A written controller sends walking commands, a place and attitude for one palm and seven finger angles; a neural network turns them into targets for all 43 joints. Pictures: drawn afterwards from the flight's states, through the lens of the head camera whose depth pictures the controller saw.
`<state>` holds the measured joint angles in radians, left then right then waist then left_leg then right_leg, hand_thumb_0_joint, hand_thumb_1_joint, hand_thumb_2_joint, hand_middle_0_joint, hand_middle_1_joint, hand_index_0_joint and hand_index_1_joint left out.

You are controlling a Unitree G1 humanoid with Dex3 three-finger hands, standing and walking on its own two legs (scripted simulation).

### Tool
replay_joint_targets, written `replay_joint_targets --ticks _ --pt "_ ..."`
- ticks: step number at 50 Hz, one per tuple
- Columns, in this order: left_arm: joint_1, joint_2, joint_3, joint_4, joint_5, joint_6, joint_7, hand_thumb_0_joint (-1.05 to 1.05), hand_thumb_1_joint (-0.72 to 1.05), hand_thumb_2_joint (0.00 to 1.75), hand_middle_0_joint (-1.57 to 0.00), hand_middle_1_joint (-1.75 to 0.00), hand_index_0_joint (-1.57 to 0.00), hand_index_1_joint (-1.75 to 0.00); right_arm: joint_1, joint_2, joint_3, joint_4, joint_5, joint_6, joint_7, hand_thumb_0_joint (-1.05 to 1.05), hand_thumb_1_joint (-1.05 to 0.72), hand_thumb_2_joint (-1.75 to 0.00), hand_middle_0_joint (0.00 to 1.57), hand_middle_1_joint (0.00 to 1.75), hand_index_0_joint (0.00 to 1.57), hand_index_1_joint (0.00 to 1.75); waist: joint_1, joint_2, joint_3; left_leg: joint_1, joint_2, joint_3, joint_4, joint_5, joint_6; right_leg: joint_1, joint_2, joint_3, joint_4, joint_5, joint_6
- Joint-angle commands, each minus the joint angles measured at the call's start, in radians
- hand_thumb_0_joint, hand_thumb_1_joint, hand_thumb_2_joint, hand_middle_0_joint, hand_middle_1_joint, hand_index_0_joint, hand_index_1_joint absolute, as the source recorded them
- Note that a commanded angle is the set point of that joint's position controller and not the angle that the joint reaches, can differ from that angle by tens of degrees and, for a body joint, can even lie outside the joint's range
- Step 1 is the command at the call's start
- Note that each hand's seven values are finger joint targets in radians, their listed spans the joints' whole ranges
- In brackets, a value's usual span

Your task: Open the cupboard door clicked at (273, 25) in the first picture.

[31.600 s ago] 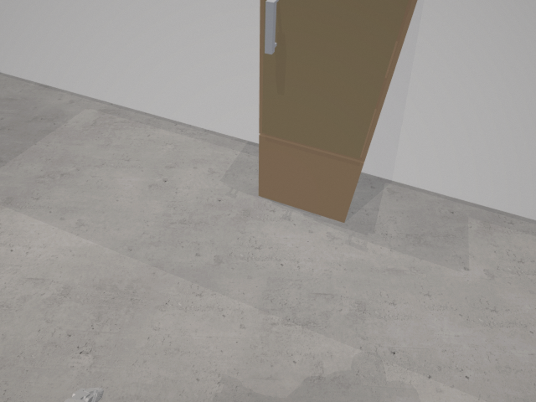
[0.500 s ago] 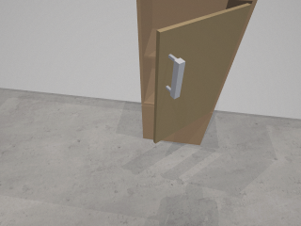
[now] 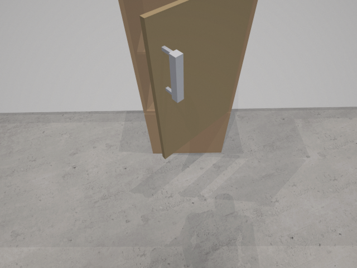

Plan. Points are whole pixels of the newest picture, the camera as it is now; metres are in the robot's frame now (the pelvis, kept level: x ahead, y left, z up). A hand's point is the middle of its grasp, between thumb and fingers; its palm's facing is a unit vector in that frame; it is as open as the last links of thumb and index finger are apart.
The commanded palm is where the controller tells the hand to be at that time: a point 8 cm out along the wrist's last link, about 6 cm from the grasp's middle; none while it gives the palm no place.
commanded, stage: walk to a spot facing it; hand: left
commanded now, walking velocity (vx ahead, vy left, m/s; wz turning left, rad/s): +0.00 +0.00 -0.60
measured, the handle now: (171, 74) +0.57 +0.06 +0.10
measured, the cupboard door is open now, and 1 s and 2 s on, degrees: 42 42 42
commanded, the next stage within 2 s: none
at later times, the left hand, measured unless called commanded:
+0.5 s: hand out of the picture +0.12 +0.19 -0.16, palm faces -0.19 -0.95 -0.24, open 7.3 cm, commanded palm none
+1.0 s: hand (159, 204) +0.30 +0.09 -0.15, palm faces -0.60 -0.74 -0.30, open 7.3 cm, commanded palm none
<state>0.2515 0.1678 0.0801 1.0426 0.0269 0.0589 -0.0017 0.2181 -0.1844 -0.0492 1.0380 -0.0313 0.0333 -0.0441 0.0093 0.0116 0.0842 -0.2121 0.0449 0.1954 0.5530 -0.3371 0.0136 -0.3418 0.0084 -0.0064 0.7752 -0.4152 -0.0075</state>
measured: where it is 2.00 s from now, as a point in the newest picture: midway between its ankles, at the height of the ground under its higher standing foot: outside the picture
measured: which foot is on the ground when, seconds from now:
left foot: down 0.00-0.06, up 0.08-0.54, down 0.56-0.92, up 0.94-1.00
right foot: down 0.00-0.56, up 0.58-0.90, down 0.92-1.00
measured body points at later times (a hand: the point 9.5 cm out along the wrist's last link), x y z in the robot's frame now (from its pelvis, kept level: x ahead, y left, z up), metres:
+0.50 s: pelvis +0.04 +0.00 +0.01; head +0.10 -0.01 +0.45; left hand +0.13 +0.23 -0.14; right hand +0.12 -0.27 -0.12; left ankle +0.07 +0.14 -0.69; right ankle -0.01 -0.09 -0.73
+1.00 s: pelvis +0.07 -0.01 -0.01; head +0.11 -0.06 +0.44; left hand +0.33 +0.13 -0.13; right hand -0.09 -0.23 -0.16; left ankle +0.10 +0.14 -0.68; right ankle +0.00 -0.09 -0.73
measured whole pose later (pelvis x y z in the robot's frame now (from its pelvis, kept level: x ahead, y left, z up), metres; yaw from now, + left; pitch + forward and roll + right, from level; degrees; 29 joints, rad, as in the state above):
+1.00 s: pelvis +0.07 -0.01 -0.01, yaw -37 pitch +1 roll +0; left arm 0.10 0.25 0.06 0.86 0.02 0.02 0.00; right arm 0.27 -0.27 -0.05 0.94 -0.01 0.07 -0.03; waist -0.04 0.04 0.14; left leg -0.38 0.11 0.07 1.02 -0.55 -0.06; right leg -0.31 0.01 -0.03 0.64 -0.34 -0.03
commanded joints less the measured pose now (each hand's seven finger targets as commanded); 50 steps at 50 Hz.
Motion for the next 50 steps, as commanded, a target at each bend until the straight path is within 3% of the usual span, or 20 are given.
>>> replay_joint_targets --ticks 1,3,4,9,19,22,25,26,27,28,29,30,34,40,43,44,45,46,47,50 --pt "0.087 0.077 0.026 -0.075 -0.001 -0.034 -0.003 0.00 0.90 0.90 -0.20 -0.30 -0.20 -0.30 -0.020 -0.175 -0.043 -0.094 -0.001 -0.017 -0.006 0.00 -0.90 -0.90 0.20 0.30 0.20 0.30 0.041 0.017 -0.044 -0.027 0.240 -0.125 -0.010 0.315 0.065 0.089 -0.036 -0.003 -0.213 0.189 -0.007" --pt "0.131 0.241 0.053 -0.073 0.002 -0.049 0.016 0.00 0.90 0.90 -0.20 -0.30 -0.20 -0.30 -0.058 -0.097 -0.036 -0.149 0.020 -0.006 0.007 0.00 -0.90 -0.90 0.20 0.30 0.20 0.30 0.061 -0.344 -0.050 -0.300 -0.016 -0.035 0.432 -0.291 -0.051 0.210 -0.356 0.492 -0.471 0.594 -0.180" --pt "0.151 0.227 0.051 -0.073 -0.006 -0.049 0.029 0.00 0.90 0.90 -0.20 -0.30 -0.20 -0.30 -0.104 -0.110 -0.036 -0.157 0.015 0.004 0.005 0.00 -0.90 -0.90 0.20 0.30 0.20 0.30 0.073 -0.229 -0.049 -0.340 -0.004 -0.172 0.552 -0.278 -0.043 0.222 -0.335 0.515 -0.461 0.597 -0.211" --pt "0.056 0.191 0.041 -0.120 -0.010 -0.056 0.041 0.00 0.90 0.90 -0.20 -0.30 -0.20 -0.30 -0.120 -0.093 -0.029 -0.165 0.015 0.007 0.009 0.00 -0.90 -0.90 0.20 0.30 0.20 0.30 0.019 -0.070 -0.113 -0.376 0.016 -0.231 0.591 -0.094 -0.072 0.305 -0.230 0.380 -0.383 0.703 -0.186" --pt "0.080 0.218 0.051 -0.156 -0.001 -0.047 0.033 0.00 0.90 0.90 -0.20 -0.30 -0.20 -0.30 -0.208 -0.100 -0.027 -0.231 0.027 0.000 0.004 0.00 -0.90 -0.90 0.20 0.30 0.20 0.30 0.040 -0.143 -0.112 -0.340 -0.026 -0.229 0.426 -0.100 -0.077 0.315 -0.186 0.436 -0.357 0.809 -0.195" --pt "0.047 0.234 0.058 -0.175 0.003 -0.045 0.033 0.00 0.90 0.90 -0.20 -0.30 -0.20 -0.30 -0.188 -0.092 -0.024 -0.245 0.032 -0.014 0.004 0.00 -0.90 -0.90 0.20 0.30 0.20 0.30 0.028 -0.133 -0.132 -0.259 -0.040 -0.226 0.291 -0.110 -0.068 0.280 -0.186 0.465 -0.330 0.807 -0.197" --pt "-0.015 0.226 0.056 -0.189 -0.004 -0.039 0.029 0.00 0.90 0.90 -0.20 -0.30 -0.20 -0.30 -0.084 -0.101 -0.024 -0.225 0.034 -0.023 -0.001 0.00 -0.90 -0.90 0.20 0.30 0.20 0.30 -0.028 -0.120 -0.140 -0.046 -0.051 -0.223 0.013 0.041 -0.062 0.151 -0.126 0.446 -0.266 0.727 -0.128" --pt "-0.039 0.205 0.050 -0.204 -0.013 -0.038 0.027 0.00 0.90 0.90 -0.20 -0.30 -0.20 -0.30 -0.013 -0.130 -0.028 -0.205 0.030 -0.033 -0.006 0.00 -0.90 -0.90 0.20 0.30 0.20 0.30 -0.058 -0.074 -0.175 0.118 0.000 -0.249 -0.132 0.145 -0.045 0.056 -0.069 0.392 -0.205 0.606 -0.080" --pt "0.000 0.148 0.041 -0.218 -0.024 -0.036 0.019 0.00 0.90 0.90 -0.20 -0.30 -0.20 -0.30 0.019 -0.227 -0.043 -0.207 0.011 -0.045 -0.011 0.00 -0.90 -0.90 0.20 0.30 0.20 0.30 -0.052 0.175 -0.208 0.286 0.252 -0.510 -0.210 0.287 0.049 -0.154 0.066 0.262 -0.053 0.217 -0.015" --pt "0.002 0.137 0.033 -0.236 -0.018 -0.042 0.009 0.00 0.90 0.90 -0.20 -0.30 -0.20 -0.30 0.039 -0.273 -0.049 -0.222 0.007 -0.038 -0.012 0.00 -0.90 -0.90 0.20 0.30 0.20 0.30 -0.041 0.290 -0.178 0.252 0.455 -0.650 -0.237 0.480 0.175 -0.231 0.076 0.094 0.179 -0.249 0.035" --pt "-0.021 0.162 0.034 -0.241 -0.005 -0.040 0.001 0.00 0.90 0.90 -0.20 -0.30 -0.20 -0.30 0.032 -0.260 -0.040 -0.239 -0.003 -0.032 -0.011 0.00 -0.90 -0.90 0.20 0.30 0.20 0.30 -0.049 0.148 -0.126 0.114 0.456 -0.624 -0.249 0.380 0.210 -0.213 0.033 0.088 0.330 -0.229 0.046" --pt "-0.035 0.154 0.039 -0.230 0.004 -0.036 0.000 0.00 0.90 0.90 -0.20 -0.30 -0.20 -0.30 0.010 -0.241 -0.030 -0.237 -0.008 -0.037 -0.010 0.00 -0.90 -0.90 0.20 0.30 0.20 0.30 -0.022 0.230 -0.098 0.076 0.398 -0.579 -0.231 0.460 0.188 -0.248 0.018 0.085 0.403 -0.200 0.051" --pt "-0.069 0.130 0.023 -0.231 -0.009 -0.025 -0.028 0.00 0.90 0.90 -0.20 -0.30 -0.20 -0.30 0.012 -0.186 -0.016 -0.239 -0.004 -0.040 -0.011 0.00 -0.90 -0.90 0.20 0.30 0.20 0.30 -0.012 0.176 -0.116 0.136 0.251 -0.257 -0.160 0.671 0.118 -0.229 -0.031 0.009 0.357 -0.057 0.066" --pt "-0.153 0.117 0.005 -0.253 -0.006 -0.028 -0.037 0.00 0.90 0.90 -0.20 -0.30 -0.20 -0.30 0.101 -0.217 -0.032 -0.197 -0.005 -0.032 0.002 0.00 -0.90 -0.90 0.20 0.30 0.20 0.30 -0.055 0.212 -0.111 0.144 0.269 -0.151 -0.124 0.664 0.095 -0.091 -0.016 -0.080 0.035 -0.032 0.038" --pt "-0.116 0.131 0.008 -0.234 -0.008 -0.034 -0.034 0.00 0.90 0.90 -0.20 -0.30 -0.20 -0.30 0.087 -0.234 -0.037 -0.195 -0.001 -0.027 0.008 0.00 -0.90 -0.90 0.20 0.30 0.20 0.30 -0.022 0.185 -0.113 0.085 0.270 -0.112 -0.049 0.598 0.053 0.055 0.002 -0.104 -0.156 0.089 0.011" --pt "-0.055 0.153 0.013 -0.217 -0.008 -0.040 -0.029 0.00 0.90 0.90 -0.20 -0.30 -0.20 -0.30 0.071 -0.235 -0.039 -0.201 0.005 -0.024 0.012 0.00 -0.90 -0.90 0.20 0.30 0.20 0.30 0.016 0.134 -0.138 0.029 0.247 -0.089 0.052 0.550 0.017 0.188 0.000 -0.094 -0.286 0.218 -0.005" --pt "0.037 0.243 0.030 -0.193 0.000 -0.053 -0.016 0.00 0.90 0.90 -0.20 -0.30 -0.20 -0.30 0.064 -0.199 -0.033 -0.223 0.020 -0.022 0.022 0.00 -0.90 -0.90 0.20 0.30 0.20 0.30 0.058 -0.065 -0.212 -0.145 0.179 -0.010 0.263 0.370 -0.042 0.423 -0.163 0.104 -0.348 0.504 -0.067" --pt "0.112 0.354 0.054 -0.169 -0.004 -0.060 0.002 0.00 0.90 0.90 -0.20 -0.30 -0.20 -0.30 -0.003 -0.135 -0.016 -0.272 0.027 -0.018 0.023 0.00 -0.90 -0.90 0.20 0.30 0.20 0.30 0.096 -0.322 -0.211 -0.382 0.025 -0.016 0.530 -0.310 -0.092 0.482 -0.426 0.438 -0.385 0.896 -0.212" --pt "0.112 0.350 0.047 -0.166 -0.016 -0.053 0.015 0.00 0.90 0.90 -0.20 -0.30 -0.20 -0.30 -0.024 -0.156 -0.018 -0.269 0.026 -0.007 0.014 0.00 -0.90 -0.90 0.20 0.30 0.20 0.30 0.101 -0.221 -0.172 -0.395 0.050 -0.179 0.610 -0.331 -0.078 0.388 -0.420 0.411 -0.379 0.793 -0.260" --pt "-0.062 0.254 0.033 -0.215 -0.006 -0.040 0.035 0.00 0.90 0.90 -0.20 -0.30 -0.20 -0.30 -0.013 -0.146 -0.023 -0.226 0.024 -0.002 0.014 0.00 -0.90 -0.90 0.20 0.30 0.20 0.30 0.016 -0.224 -0.139 -0.367 0.070 -0.197 0.600 -0.172 -0.089 0.288 -0.270 0.284 -0.358 0.681 -0.202"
